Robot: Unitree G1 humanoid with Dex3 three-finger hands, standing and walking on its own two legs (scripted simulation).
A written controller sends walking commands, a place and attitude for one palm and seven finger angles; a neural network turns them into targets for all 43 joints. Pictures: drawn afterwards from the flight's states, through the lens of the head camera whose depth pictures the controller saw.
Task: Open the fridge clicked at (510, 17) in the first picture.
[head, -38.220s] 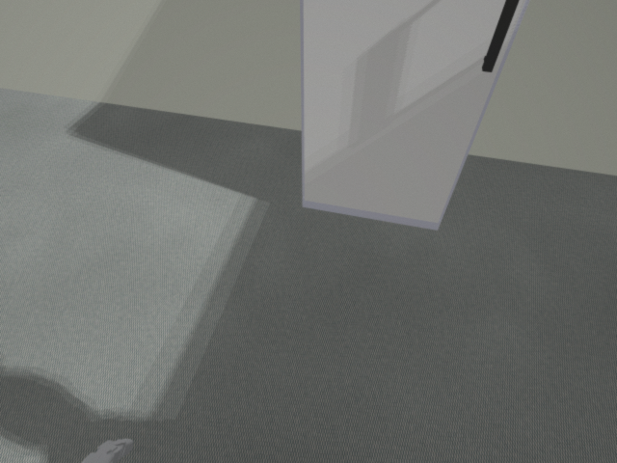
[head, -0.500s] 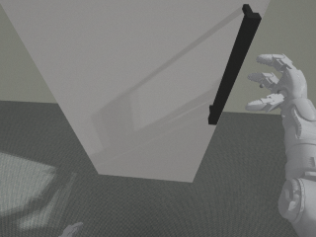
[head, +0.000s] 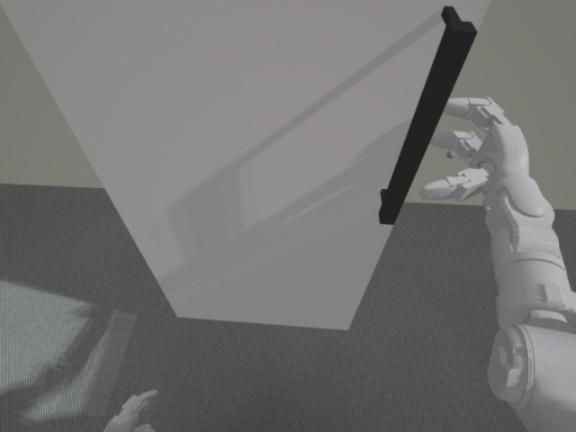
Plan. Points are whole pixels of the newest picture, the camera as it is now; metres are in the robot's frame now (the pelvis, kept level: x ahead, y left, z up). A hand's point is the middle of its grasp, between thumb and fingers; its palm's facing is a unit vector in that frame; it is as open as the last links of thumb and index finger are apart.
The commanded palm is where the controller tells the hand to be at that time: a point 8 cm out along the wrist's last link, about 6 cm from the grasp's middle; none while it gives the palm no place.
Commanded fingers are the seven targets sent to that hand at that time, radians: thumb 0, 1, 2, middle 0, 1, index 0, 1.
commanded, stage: feel for the door with the fingertips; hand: right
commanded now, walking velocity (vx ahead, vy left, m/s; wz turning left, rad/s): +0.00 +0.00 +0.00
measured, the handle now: (411, 136) +0.49 -0.12 +0.16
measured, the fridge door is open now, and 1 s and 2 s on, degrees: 2 2 2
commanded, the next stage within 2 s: slide the fingers in behind the handle in 0.20 s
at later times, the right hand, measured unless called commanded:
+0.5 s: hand (448, 155) +0.45 -0.16 +0.17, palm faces -0.04 +1.00 -0.05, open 13.9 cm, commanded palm +0.43 -0.20 +0.16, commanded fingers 0.00 0.50 -0.30 0.30 1.20 0.30 1.20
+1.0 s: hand (439, 158) +0.44 -0.14 +0.17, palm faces -0.05 +1.00 -0.02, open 14.0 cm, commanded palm +0.42 -0.19 +0.16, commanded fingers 0.00 0.50 -0.30 0.30 1.20 0.30 1.20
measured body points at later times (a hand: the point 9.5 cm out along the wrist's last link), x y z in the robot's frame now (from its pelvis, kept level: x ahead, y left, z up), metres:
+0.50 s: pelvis -0.01 +0.01 +0.00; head +0.03 +0.02 +0.45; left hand +0.07 +0.27 -0.12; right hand +0.45 -0.21 +0.17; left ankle +0.04 +0.12 -0.73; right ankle -0.05 -0.10 -0.73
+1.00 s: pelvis -0.01 +0.01 +0.00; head +0.02 +0.02 +0.45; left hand +0.11 +0.25 -0.11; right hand +0.44 -0.20 +0.17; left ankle +0.04 +0.12 -0.73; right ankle -0.05 -0.10 -0.73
